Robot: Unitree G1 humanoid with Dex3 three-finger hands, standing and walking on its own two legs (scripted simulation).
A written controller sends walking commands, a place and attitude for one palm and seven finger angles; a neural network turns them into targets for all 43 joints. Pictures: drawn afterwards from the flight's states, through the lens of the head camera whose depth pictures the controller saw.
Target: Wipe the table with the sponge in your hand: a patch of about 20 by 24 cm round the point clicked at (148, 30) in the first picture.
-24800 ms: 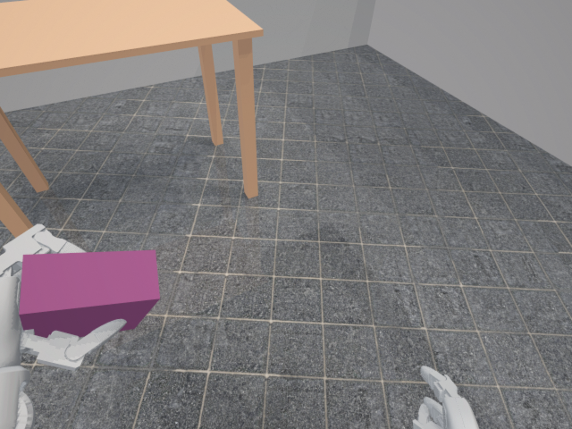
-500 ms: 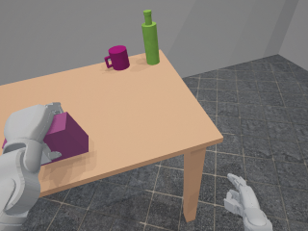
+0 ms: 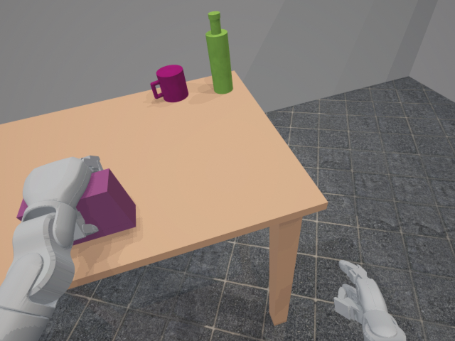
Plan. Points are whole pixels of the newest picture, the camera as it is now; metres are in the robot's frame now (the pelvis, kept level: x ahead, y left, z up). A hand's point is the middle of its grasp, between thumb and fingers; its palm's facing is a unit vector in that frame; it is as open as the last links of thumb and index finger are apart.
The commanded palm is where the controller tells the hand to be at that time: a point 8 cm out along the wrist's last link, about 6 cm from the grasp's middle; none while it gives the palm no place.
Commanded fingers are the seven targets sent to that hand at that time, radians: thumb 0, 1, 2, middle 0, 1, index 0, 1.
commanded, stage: move the sponge above the wiping area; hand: left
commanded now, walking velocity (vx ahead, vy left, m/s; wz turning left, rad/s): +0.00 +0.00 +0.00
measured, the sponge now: (88, 215) +0.26 +0.30 +0.11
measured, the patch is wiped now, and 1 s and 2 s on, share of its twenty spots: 0.00 0.00 0.00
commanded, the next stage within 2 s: lower the sponge onto the table in 1.12 s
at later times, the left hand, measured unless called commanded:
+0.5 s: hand (78, 205) +0.25 +0.28 +0.15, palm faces +0.07 -0.07 -0.99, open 9.5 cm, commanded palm +0.22 +0.28 +0.24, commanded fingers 0.00 0.10 1.30 -1.20 -1.60 -1.20 -1.60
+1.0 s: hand (77, 198) +0.25 +0.28 +0.17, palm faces +0.12 -0.05 -0.99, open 9.5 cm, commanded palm +0.21 +0.28 +0.25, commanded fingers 0.00 0.10 1.30 -1.20 -1.60 -1.20 -1.60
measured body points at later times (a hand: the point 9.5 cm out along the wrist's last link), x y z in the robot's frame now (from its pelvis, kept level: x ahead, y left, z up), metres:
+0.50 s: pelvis +0.01 +0.00 +0.00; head +0.00 -0.06 +0.45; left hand +0.24 +0.28 +0.21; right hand +0.27 -0.19 -0.08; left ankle +0.02 +0.12 -0.74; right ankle +0.01 -0.09 -0.74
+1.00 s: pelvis +0.00 +0.00 +0.00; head -0.02 -0.05 +0.45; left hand +0.24 +0.28 +0.22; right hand +0.25 -0.20 -0.08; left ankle +0.02 +0.12 -0.74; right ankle +0.01 -0.09 -0.74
